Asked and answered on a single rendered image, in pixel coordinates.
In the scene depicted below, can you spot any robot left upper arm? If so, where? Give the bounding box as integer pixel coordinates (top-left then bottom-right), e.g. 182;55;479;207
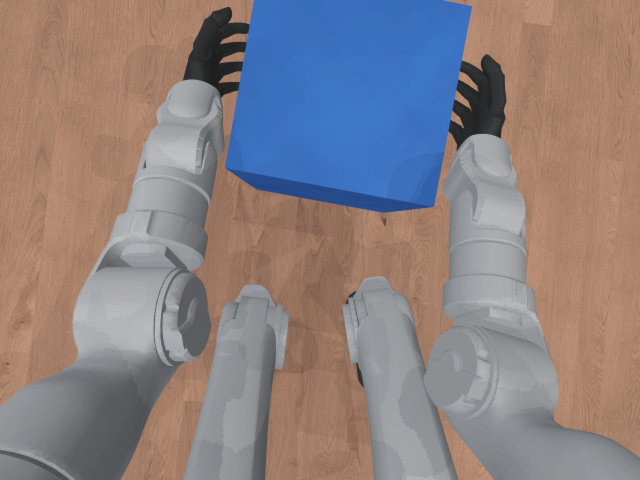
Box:
0;267;211;480

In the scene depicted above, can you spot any robot right thigh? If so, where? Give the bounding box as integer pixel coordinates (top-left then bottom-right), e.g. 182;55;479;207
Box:
342;288;458;480

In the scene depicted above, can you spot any robot left forearm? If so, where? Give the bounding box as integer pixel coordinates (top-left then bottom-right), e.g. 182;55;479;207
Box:
73;80;225;346

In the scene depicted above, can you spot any robot right forearm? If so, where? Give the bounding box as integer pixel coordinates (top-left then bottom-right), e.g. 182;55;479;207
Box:
442;134;553;363

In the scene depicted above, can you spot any robot right hand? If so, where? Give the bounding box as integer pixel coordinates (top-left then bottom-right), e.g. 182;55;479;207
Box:
449;54;506;150

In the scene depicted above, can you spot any robot right upper arm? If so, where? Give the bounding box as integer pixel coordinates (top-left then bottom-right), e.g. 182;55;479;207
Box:
424;324;640;480

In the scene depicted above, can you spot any robot left hand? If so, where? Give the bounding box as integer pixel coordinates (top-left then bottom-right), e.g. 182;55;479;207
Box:
183;7;250;97

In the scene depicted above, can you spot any carton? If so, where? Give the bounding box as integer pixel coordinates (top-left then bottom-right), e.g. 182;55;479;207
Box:
225;0;472;213

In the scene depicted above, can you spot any robot right shin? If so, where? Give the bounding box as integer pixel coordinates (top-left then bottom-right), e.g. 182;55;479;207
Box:
353;276;417;371

